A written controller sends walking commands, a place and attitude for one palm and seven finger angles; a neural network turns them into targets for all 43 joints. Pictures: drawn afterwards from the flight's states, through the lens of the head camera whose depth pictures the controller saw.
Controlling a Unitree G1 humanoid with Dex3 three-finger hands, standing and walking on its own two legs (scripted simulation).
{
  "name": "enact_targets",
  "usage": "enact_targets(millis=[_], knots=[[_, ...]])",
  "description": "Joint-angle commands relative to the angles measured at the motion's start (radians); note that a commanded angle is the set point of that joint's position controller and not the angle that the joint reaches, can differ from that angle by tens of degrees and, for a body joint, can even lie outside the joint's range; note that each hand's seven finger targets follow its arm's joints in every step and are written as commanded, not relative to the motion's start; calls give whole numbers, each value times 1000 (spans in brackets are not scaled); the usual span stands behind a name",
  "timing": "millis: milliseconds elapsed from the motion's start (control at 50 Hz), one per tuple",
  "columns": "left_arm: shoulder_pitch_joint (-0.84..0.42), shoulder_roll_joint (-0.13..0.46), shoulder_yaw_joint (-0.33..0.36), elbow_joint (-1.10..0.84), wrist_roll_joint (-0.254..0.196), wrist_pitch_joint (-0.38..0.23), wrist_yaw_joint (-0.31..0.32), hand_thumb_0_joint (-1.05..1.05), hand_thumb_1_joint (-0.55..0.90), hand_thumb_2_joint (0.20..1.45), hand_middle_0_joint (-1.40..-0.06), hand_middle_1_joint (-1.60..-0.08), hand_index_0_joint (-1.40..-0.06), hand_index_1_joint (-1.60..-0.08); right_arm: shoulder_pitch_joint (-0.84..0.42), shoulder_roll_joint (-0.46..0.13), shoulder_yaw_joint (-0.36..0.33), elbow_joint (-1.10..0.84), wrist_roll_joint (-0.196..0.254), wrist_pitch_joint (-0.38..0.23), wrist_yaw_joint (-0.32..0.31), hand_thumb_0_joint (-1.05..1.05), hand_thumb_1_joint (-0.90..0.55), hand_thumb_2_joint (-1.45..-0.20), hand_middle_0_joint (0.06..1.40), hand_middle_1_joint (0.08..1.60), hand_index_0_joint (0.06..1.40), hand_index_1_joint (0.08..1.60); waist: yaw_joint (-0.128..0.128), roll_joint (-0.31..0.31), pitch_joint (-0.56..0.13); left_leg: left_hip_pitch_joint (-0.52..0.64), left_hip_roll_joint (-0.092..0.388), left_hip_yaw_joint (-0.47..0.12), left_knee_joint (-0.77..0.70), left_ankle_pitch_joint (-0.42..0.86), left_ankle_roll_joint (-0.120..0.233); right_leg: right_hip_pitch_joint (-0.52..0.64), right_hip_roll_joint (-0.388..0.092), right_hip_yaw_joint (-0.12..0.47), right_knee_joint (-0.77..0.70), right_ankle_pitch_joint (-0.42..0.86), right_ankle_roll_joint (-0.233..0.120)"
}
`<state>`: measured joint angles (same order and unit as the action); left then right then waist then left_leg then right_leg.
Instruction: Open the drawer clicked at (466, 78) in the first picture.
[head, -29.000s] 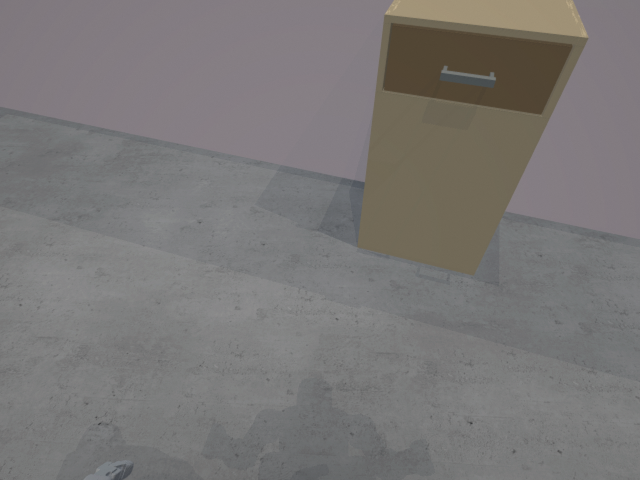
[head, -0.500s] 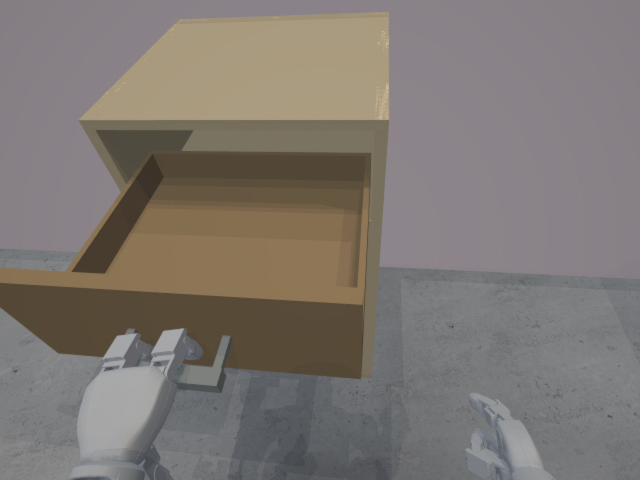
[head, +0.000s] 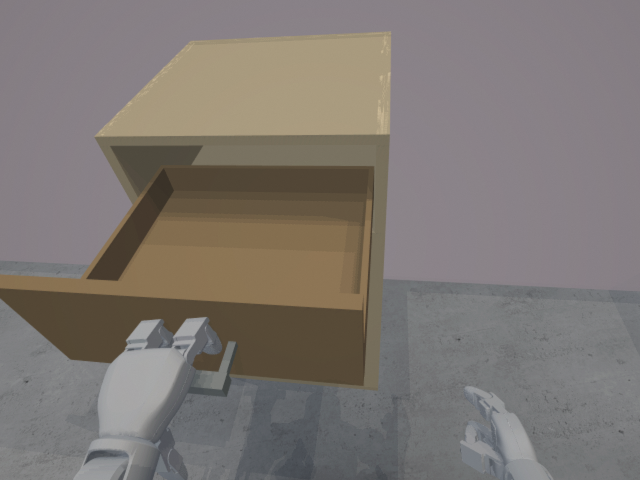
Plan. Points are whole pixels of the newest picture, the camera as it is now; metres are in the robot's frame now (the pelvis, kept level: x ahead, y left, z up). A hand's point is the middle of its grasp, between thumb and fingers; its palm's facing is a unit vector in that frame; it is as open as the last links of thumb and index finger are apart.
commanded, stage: lift the hand off the handle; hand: left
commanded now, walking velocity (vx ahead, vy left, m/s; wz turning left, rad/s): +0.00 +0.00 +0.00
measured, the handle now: (177, 363) +0.23 +0.21 +0.06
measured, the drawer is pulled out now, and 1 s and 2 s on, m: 0.30 0.30 0.30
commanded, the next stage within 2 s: draw the hand back to the body in 1.00 s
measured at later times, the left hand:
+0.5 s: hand (148, 366) +0.19 +0.20 +0.13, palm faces +0.10 -0.11 -0.99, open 13.4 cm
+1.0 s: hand (130, 312) +0.21 +0.20 +0.20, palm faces +0.17 -0.13 -0.98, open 13.9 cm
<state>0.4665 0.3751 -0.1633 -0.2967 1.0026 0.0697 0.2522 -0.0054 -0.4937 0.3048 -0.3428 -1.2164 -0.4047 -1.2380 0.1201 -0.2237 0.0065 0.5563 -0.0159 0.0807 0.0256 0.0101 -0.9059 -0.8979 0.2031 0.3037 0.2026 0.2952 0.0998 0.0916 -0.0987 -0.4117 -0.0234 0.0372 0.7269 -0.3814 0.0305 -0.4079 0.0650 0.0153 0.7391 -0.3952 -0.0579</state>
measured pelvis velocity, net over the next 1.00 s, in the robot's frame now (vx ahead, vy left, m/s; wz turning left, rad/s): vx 0.00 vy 0.01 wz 0.00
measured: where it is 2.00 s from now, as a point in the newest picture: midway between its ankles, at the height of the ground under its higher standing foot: outside the picture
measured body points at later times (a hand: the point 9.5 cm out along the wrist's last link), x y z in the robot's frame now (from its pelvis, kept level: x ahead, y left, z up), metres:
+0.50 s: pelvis +0.00 +0.00 +0.02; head -0.01 -0.06 +0.46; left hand +0.18 +0.20 +0.19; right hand +0.24 -0.20 -0.07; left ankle +0.00 +0.10 -0.71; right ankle -0.01 -0.08 -0.71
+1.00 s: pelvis +0.00 +0.01 +0.02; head -0.02 -0.06 +0.47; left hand +0.19 +0.20 +0.25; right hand +0.25 -0.17 -0.06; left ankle +0.00 +0.10 -0.71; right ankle -0.01 -0.08 -0.71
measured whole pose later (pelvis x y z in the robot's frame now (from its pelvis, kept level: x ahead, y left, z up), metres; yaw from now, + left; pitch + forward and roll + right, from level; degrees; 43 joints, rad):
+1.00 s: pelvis +0.00 +0.01 +0.02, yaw +0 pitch -1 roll +0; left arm 0.34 0.52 -0.02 -0.65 0.81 0.23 -0.07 -0.01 -0.50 0.30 -0.32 -1.21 -0.32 -1.20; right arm 0.05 -0.26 0.06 0.54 0.05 0.16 0.06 0.01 -0.91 -0.90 0.20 0.30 0.20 0.30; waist 0.10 0.15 -0.05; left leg -0.19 -0.03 0.04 0.49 -0.27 0.04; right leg -0.19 0.06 0.03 0.49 -0.28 -0.04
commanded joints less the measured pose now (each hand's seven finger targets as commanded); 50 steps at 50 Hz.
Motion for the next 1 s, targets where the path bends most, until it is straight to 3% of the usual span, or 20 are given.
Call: enact_targets(millis=[0, 180, 280, 300, 360, 380, 460, 480, 520, 600, 660, 680, 760, 780, 800, 880, 900, 940, 960, 980], knots=[[-174, 128, 110, -327, 3, -25, 50, 0, -500, 300, -300, -1200, -300, -1200, -164, -74, -20, -178, 5, -45, 5, 0, -900, -900, 200, 300, 200, 300, -10, -56, -99, 186, 12, -61, -95, 242, 5, -37, -32, 91, -188, 181, -6], [-102, 210, 211, -373, -51, 1, -3, 0, -500, 300, -300, -1200, -300, -1200, -211, -89, -8, -183, 24, -33, 3, 0, -900, -900, 200, 300, 200, 300, 6, -85, -87, 206, 7, -50, -141, 295, 2, 89, -43, 125, -250, 328, 4], [-125, 192, 186, -408, -77, 24, -51, 0, -500, 300, -300, -1200, -300, -1200, -238, -91, -5, -185, 32, -23, 6, 0, -900, -900, 200, 300, 200, 300, 2, -53, -48, 236, 11, -50, -176, 287, 4, 100, -46, 117, -292, 291, 9], [-122, 190, 176, -418, -72, 26, -62, 0, -500, 300, -300, -1200, -300, -1200, -208, -88, -5, -183, 25, -23, 7, 0, -900, -900, 200, 300, 200, 300, 8, -65, -79, 240, 15, -43, -179, 294, 6, 112, -51, 100, -284, 276, 14], [-125, 246, 224, -447, -77, 27, -76, 0, -500, 300, -300, -1200, -300, -1200, -217, -98, -1, -189, 26, -19, -2, 0, -900, -900, 200, 300, 200, 300, 14, -73, -72, 247, 12, -37, -191, 309, 4, 141, -55, 115, -304, 317, 18], [-136, 248, 234, -459, -90, 29, -83, 0, -500, 300, -300, -1200, -300, -1200, -248, -99, 5, -192, 36, -19, -1, 0, -900, -900, 200, 300, 200, 300, 10, -43, -71, 263, 15, -49, -196, 307, 5, 143, -52, 122, -313, 314, 12], [-190, 251, 224, -459, -87, 31, -111, 0, -500, 300, -300, -1200, -300, -1200, -228, -97, 1, -182, 29, -12, -2, 0, -900, -900, 200, 300, 200, 300, 8, -66, -39, 270, 19, -45, -219, 295, 2, 133, -54, 106, -336, 250, 16], [-206, 240, 225, -467, -114, 31, -123, 0, -500, 300, -300, -1200, -300, -1200, -265, -96, 8, -187, 41, -18, -2, 0, -900, -900, 200, 300, 200, 300, 0, -44, -32, 282, 18, -56, -225, 285, 6, 142, -54, 106, -346, 254, 14], [-225, 292, 265, -461, -112, 31, -135, 0, -500, 300, -300, -1200, -300, -1200, -239, -100, 4, -176, 34, -13, -10, 0, -900, -900, 200, 300, 200, 300, 7, -54, -39, 282, 20, -49, -236, 295, 3, 163, -57, 107, -350, 252, 15], [-283, 265, 232, -524, -120, 16, -151, 0, -500, 300, -300, -1200, -300, -1200, -236, -91, 8, -184, 33, -29, -8, 0, -900, -900, 200, 300, 200, 300, 7, -4, -72, 316, 28, -52, -240, 321, 1, 163, -56, 85, -348, 242, 12], [-269, 298, 264, -541, -124, 22, -156, 0, -500, 300, -300, -1200, -300, -1200, -240, -101, 4, -186, 37, -22, -7, 0, -900, -900, 200, 300, 200, 300, 12, -34, -76, 322, 29, -54, -248, 350, -4, 180, -55, 89, -352, 275, 13], [-294, 298, 276, -553, -150, 24, -158, 0, -500, 300, -300, -1200, -300, -1200, -277, -101, 10, -187, 50, -32, -3, 0, -900, -900, 200, 300, 200, 300, 5, -4, -77, 325, 28, -66, -253, 345, -4, 194, -52, 88, -349, 289, 9], [-258, 268, 237, -443, -135, 104, -212, 0, -500, 300, -300, -1200, -300, -1200, -271, -101, 11, -168, 53, 3, 18, 0, -900, -900, 200, 300, 200, 300, 11, -67, -12, 277, 29, -55, -283, 356, -10, 202, -55, 73, -348, 294, 16], [-293, 269, 251, -456, -176, 119, -226, 0, -500, 300, -300, -1200, -300, -1200, -317, -100, 15, -174, 73, -4, 25, 0, -900, -900, 200, 300, 200, 300, 3, -29, -13, 271, 32, -61, -290, 344, -8, 219, -51, 65, -338, 304, 14], [-284, 253, 222, -440, -172, 128, -247, 0, -500, 300, -300, -1200, -300, -1200, -283, -95, 15, -177, 62, 2, 29, 0, -900, -900, 200, 300, 200, 300, 16, -66, -29, 260, 30, -53, -292, 355, -6, 235, -52, 43, -330, 306, 20], [-278, 350, 312, -554, -212, 150, -271, 0, -500, 300, -300, -1200, -300, -1200, -337, -113, 20, -213, 81, 13, 32, 0, -900, -900, 200, 300, 200, 300, 21, -53, -98, 265, 36, -50, -282, 387, -4, 299, -56, 67, -307, 392, 25], [-238, 295, 252, -548, -182, 155, -285, 0, -500, 300, -300, -1200, -300, -1200, -307, -100, 24, -216, 65, 21, 38, 0, -900, -900, 200, 300, 200, 300, 31, -55, -111, 266, 34, -44, -276, 404, -5, 289, -58, 53, -303, 384, 26], [-173, 273, 243, -533, -192, 151, -296, 0, -500, 300, -300, -1200, -300, -1200, -293, -109, 22, -212, 70, 35, 44, 0, -900, -900, 200, 300, 200, 300, 16, -82, -53, 254, 39, -46, -283, 402, -8, 259, -51, 45, -317, 368, 27], [-193, 284, 243, -571, -179, 151, -295, 0, -500, 300, -300, -1200, -300, -1200, -296, -114, 23, -226, 73, 37, 46, 0, -900, -900, 200, 300, 200, 300, 16, -67, -62, 260, 45, -45, -278, 393, -9, 241, -53, 58, -315, 349, 27], [-222, 293, 262, -605, -208, 148, -286, 0, -500, 300, -300, -1200, -300, -1200, -326, -116, 24, -232, 84, 30, 47, 0, -900, -900, 200, 300, 200, 300, 4, -43, -56, 252, 49, -49, -279, 360, -8, 244, -48, 59, -312, 336, 22]])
